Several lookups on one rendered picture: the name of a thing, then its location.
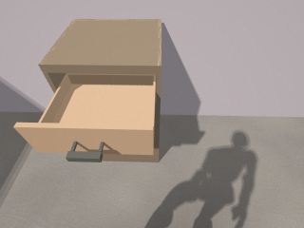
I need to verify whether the handle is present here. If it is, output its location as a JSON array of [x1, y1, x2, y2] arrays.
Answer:
[[66, 141, 105, 162]]

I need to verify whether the cabinet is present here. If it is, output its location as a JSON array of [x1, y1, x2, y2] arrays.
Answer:
[[38, 19, 162, 162]]

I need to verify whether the drawer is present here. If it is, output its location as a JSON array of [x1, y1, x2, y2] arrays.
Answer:
[[14, 73, 156, 155]]

